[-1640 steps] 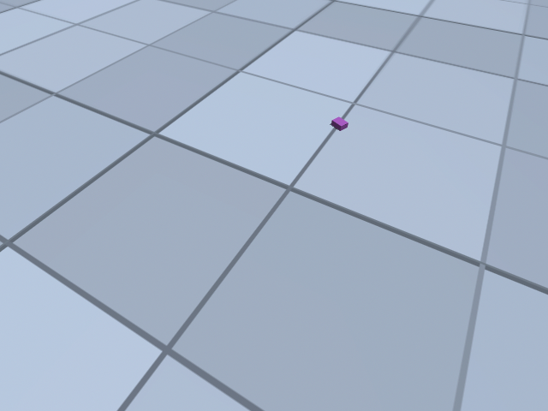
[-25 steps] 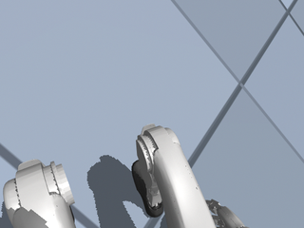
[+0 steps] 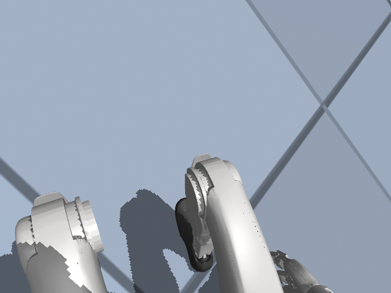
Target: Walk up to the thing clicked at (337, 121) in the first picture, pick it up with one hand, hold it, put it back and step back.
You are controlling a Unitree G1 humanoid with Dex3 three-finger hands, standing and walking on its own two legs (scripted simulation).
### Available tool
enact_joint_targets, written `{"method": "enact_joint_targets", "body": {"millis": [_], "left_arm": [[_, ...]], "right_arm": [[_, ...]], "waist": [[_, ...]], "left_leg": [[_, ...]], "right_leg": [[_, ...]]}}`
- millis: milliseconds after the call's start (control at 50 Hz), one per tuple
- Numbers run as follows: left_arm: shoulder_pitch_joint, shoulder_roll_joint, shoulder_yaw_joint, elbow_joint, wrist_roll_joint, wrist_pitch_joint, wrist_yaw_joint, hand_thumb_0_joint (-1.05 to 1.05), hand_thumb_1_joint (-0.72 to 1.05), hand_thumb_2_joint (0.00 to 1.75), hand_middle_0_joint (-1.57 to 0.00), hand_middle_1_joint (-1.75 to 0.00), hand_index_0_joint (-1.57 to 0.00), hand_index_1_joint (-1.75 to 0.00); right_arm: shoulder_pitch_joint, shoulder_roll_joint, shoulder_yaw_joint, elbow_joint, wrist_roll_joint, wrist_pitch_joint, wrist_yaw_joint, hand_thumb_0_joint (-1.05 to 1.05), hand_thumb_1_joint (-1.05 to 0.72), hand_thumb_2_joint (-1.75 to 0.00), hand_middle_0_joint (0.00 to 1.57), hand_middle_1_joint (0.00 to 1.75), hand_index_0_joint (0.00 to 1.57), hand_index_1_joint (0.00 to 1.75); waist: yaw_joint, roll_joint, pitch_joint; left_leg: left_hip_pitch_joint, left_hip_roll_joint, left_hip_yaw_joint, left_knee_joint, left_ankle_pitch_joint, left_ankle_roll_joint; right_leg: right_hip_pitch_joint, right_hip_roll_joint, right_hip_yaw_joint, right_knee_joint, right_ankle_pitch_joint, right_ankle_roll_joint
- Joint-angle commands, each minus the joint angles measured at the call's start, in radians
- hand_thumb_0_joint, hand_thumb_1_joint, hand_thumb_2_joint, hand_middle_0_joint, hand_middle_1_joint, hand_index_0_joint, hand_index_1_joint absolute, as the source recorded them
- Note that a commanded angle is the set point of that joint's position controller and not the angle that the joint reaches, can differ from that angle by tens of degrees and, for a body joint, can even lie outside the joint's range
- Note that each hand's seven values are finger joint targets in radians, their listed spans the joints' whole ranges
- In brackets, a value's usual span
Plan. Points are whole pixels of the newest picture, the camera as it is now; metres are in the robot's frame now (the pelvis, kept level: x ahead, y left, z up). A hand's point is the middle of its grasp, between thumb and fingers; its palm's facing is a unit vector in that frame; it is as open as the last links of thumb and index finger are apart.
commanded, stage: rest palm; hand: left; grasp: from above
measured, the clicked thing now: out of the picture +0.48 +0.35 -0.30
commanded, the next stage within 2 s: close in 1.64 s
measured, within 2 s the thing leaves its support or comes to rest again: neither
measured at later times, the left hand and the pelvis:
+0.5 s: hand out of the picture +0.47 +0.34 -0.24, palm faces -0.42 -0.13 -0.90, open 14.1 cm; pelvis +0.00 +0.01 -0.02, yaw -3 degrees
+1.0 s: hand out of the picture +0.46 +0.35 -0.25, palm faces -0.44 -0.16 -0.88, open 14.3 cm; pelvis +0.00 +0.00 -0.02, yaw -3 degrees
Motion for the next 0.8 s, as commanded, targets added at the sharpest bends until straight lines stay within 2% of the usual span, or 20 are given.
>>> {"method": "enact_joint_targets", "body": {"millis": [0,40,140,200,220,260,320,360,440,460,480,500,520,580,600,620,660,720,740,780], "left_arm": [[-0.326,0.264,0.054,-0.166,0.034,-0.064,0.126,0.00,-0.48,0.94,-0.16,-0.89,-0.15,-0.90],[-0.320,0.272,0.071,-0.127,0.064,-0.066,0.174,0.00,-0.53,0.99,-0.11,-0.87,-0.09,-0.90],[-0.326,0.236,0.027,0.057,0.134,-0.030,0.277,0.00,-0.55,1.02,-0.10,-0.88,-0.07,-0.91],[-0.352,0.255,0.032,0.101,0.145,0.002,0.323,0.00,-0.51,0.99,-0.12,-0.88,-0.09,-0.91],[-0.341,0.240,0.013,0.126,0.151,0.019,0.329,0.00,-0.52,1.00,-0.10,-0.90,-0.08,-0.92],[-0.349,0.240,0.018,0.142,0.141,0.042,0.345,0.00,-0.53,0.99,-0.08,-0.94,-0.07,-0.95],[-0.372,0.265,0.020,0.140,0.115,0.069,0.350,0.00,-0.52,0.97,-0.09,-0.94,-0.08,-0.95],[-0.365,0.281,0.023,0.140,0.092,0.083,0.343,0.00,-0.51,0.96,-0.08,-0.97,-0.08,-0.97],[-0.348,0.355,0.076,0.100,0.075,0.092,0.322,0.00,-0.53,0.98,-0.08,-0.96,-0.07,-0.96],[-0.344,0.309,0.044,0.116,0.066,0.094,0.312,0.00,-0.53,0.97,-0.07,-0.96,-0.07,-0.97],[-0.316,0.359,0.085,0.113,0.067,0.096,0.312,0.00,-0.52,0.97,-0.08,-0.95,-0.07,-0.96],[-0.315,0.342,0.069,0.104,0.064,0.096,0.305,0.00,-0.53,0.97,-0.08,-0.94,-0.07,-0.95],[-0.278,0.377,0.102,0.120,0.055,0.098,0.303,0.00,-0.54,0.98,-0.07,-0.95,-0.06,-0.96],[-0.244,0.318,0.064,0.117,0.039,0.098,0.273,0.00,-0.55,0.99,-0.07,-0.95,-0.05,-0.96],[-0.219,0.358,0.086,0.121,0.039,0.098,0.272,0.00,-0.56,1.00,-0.07,-0.94,-0.05,-0.96],[-0.240,0.339,0.071,0.101,0.032,0.093,0.261,0.00,-0.56,1.00,-0.07,-0.93,-0.05,-0.95],[-0.216,0.375,0.098,0.083,0.022,0.084,0.259,0.00,-0.57,1.01,-0.07,-0.93,-0.05,-0.96],[-0.232,0.371,0.102,0.084,0.018,0.060,0.254,0.00,-0.57,1.01,-0.08,-0.91,-0.05,-0.94],[-0.258,0.337,0.076,0.071,0.014,0.047,0.248,0.00,-0.57,1.02,-0.07,-0.92,-0.05,-0.94],[-0.264,0.350,0.072,0.058,0.019,0.023,0.251,0.00,-0.57,1.02,-0.08,-0.90,-0.05,-0.93]], "right_arm": [[0.216,-0.288,-0.082,0.011,-0.012,0.015,-0.013,0.00,-0.89,-0.89,0.20,0.30,0.20,0.30],[0.199,-0.295,-0.084,0.016,-0.020,0.016,-0.008,0.00,-0.88,-0.90,0.20,0.30,0.20,0.30],[0.175,-0.283,-0.066,0.028,-0.041,-0.008,0.006,0.00,-0.88,-0.90,0.20,0.30,0.20,0.30],[0.163,-0.296,-0.064,0.033,-0.048,-0.033,0.011,0.00,-0.88,-0.89,0.20,0.30,0.20,0.30],[0.158,-0.298,-0.061,0.029,-0.051,-0.046,0.015,0.00,-0.88,-0.89,0.20,0.30,0.20,0.30],[0.159,-0.308,-0.061,0.027,-0.056,-0.069,0.024,0.00,-0.88,-0.90,0.20,0.30,0.20,0.30],[0.156,-0.317,-0.054,0.016,-0.053,-0.099,0.030,0.00,-0.89,-0.90,0.20,0.30,0.20,0.30],[0.151,-0.317,-0.044,0.016,-0.052,-0.118,0.037,0.00,-0.89,-0.90,0.20,0.30,0.20,0.30],[0.158,-0.333,-0.033,0.004,-0.053,-0.141,0.047,0.00,-0.89,-0.90,0.20,0.30,0.20,0.30],[0.166,-0.324,-0.028,0.014,-0.050,-0.142,0.050,0.00,-0.89,-0.90,0.20,0.30,0.20,0.30],[0.165,-0.327,-0.029,0.007,-0.056,-0.142,0.052,0.00,-0.89,-0.90,0.20,0.30,0.20,0.30],[0.163,-0.325,-0.023,-0.004,-0.058,-0.143,0.053,0.00,-0.89,-0.90,0.20,0.30,0.20,0.30],[0.172,-0.329,-0.027,0.010,-0.055,-0.137,0.051,0.00,-0.89,-0.90,0.20,0.30,0.20,0.30],[0.169,-0.328,-0.020,-0.004,-0.062,-0.131,0.054,0.00,-0.89,-0.90,0.20,0.30,0.20,0.30],[0.173,-0.327,-0.021,0.008,-0.062,-0.126,0.051,0.00,-0.89,-0.90,0.20,0.30,0.20,0.30],[0.176,-0.339,-0.022,-0.006,-0.061,-0.125,0.052,0.00,-0.89,-0.90,0.20,0.30,0.20,0.30],[0.182,-0.338,-0.018,0.001,-0.062,-0.116,0.049,0.00,-0.89,-0.90,0.20,0.30,0.20,0.30],[0.195,-0.348,-0.014,-0.002,-0.067,-0.105,0.046,0.00,-0.89,-0.90,0.20,0.30,0.20,0.30],[0.181,-0.349,-0.014,-0.016,-0.065,-0.107,0.042,0.00,-0.89,-0.90,0.20,0.30,0.20,0.30],[0.185,-0.346,-0.008,-0.006,-0.070,-0.103,0.039,0.00,-0.89,-0.90,0.20,0.30,0.20,0.30]], "waist": [[-0.049,0.515,-0.726],[-0.050,0.543,-0.702],[-0.093,0.503,-0.602],[-0.100,0.501,-0.588],[-0.107,0.508,-0.573],[-0.119,0.483,-0.573],[-0.128,0.464,-0.583],[-0.118,0.486,-0.591],[-0.112,0.513,-0.626],[-0.112,0.507,-0.623],[-0.110,0.504,-0.632],[-0.107,0.515,-0.633],[-0.094,0.509,-0.639],[-0.100,0.512,-0.616],[-0.084,0.510,-0.626],[-0.101,0.505,-0.607],[-0.088,0.504,-0.641],[-0.115,0.450,-0.598],[-0.124,0.435,-0.575],[-0.128,0.453,-0.583]], "left_leg": [[0.663,0.030,0.134,-0.234,0.267,0.026],[0.675,0.030,0.129,-0.243,0.276,0.020],[0.596,0.035,0.134,-0.230,0.200,0.036],[0.570,0.034,0.129,-0.237,0.156,0.032],[0.577,0.035,0.131,-0.232,0.156,0.034],[0.559,0.035,0.121,-0.225,0.148,0.035],[0.538,0.038,0.118,-0.219,0.118,0.041],[0.543,0.041,0.114,-0.220,0.112,0.038],[0.572,0.045,0.104,-0.202,0.170,0.034],[0.567,0.045,0.103,-0.202,0.193,0.029],[0.570,0.047,0.106,-0.192,0.205,0.032],[0.571,0.045,0.109,-0.195,0.221,0.031],[0.568,0.047,0.104,-0.196,0.233,0.030],[0.555,0.044,0.107,-0.195,0.260,0.026],[0.548,0.047,0.109,-0.190,0.249,0.030],[0.544,0.045,0.107,-0.186,0.261,0.026],[0.551,0.049,0.102,-0.189,0.271,0.031],[0.495,0.048,0.105,-0.163,0.247,0.039],[0.484,0.046,0.105,-0.156,0.227,0.039],[0.510,0.050,0.098,-0.163,0.229,0.038]], "right_leg": [[0.262,0.021,-0.167,-0.186,0.262,-0.109],[0.219,0.020,-0.181,-0.165,0.262,-0.112],[0.189,0.028,-0.179,-0.157,0.247,-0.098],[0.167,0.028,-0.186,-0.149,0.220,-0.097],[0.164,0.029,-0.182,-0.148,0.222,-0.095],[0.160,0.025,-0.185,-0.134,0.221,-0.089],[0.176,0.035,-0.180,-0.149,0.203,-0.087],[0.183,0.034,-0.177,-0.141,0.196,-0.087],[0.219,0.035,-0.176,-0.116,0.232,-0.087],[0.219,0.034,-0.178,-0.110,0.254,-0.089],[0.247,0.040,-0.179,-0.114,0.261,-0.087],[0.259,0.040,-0.174,-0.115,0.273,-0.089],[0.267,0.043,-0.177,-0.118,0.278,-0.090],[0.284,0.042,-0.182,-0.122,0.295,-0.093],[0.291,0.047,-0.178,-0.126,0.290,-0.093],[0.278,0.042,-0.184,-0.122,0.292,-0.096],[0.322,0.045,-0.184,-0.129,0.309,-0.093],[0.330,0.043,-0.184,-0.146,0.299,-0.091],[0.310,0.043,-0.187,-0.151,0.281,-0.093],[0.327,0.044,-0.192,-0.152,0.284,-0.089]]}}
